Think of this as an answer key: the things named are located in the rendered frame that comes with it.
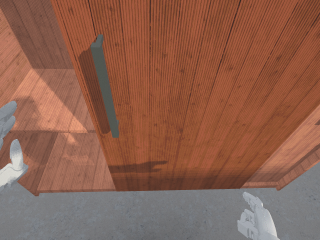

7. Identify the left robot hand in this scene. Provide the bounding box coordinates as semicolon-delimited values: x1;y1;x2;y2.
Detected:
0;101;29;192

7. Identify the right robot hand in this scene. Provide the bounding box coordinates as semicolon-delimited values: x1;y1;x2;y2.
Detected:
237;192;277;240

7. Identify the handle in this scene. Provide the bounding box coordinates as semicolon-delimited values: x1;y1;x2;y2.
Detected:
90;34;119;138

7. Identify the wardrobe door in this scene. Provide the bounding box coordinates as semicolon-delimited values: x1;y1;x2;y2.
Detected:
246;105;320;183
50;0;320;192

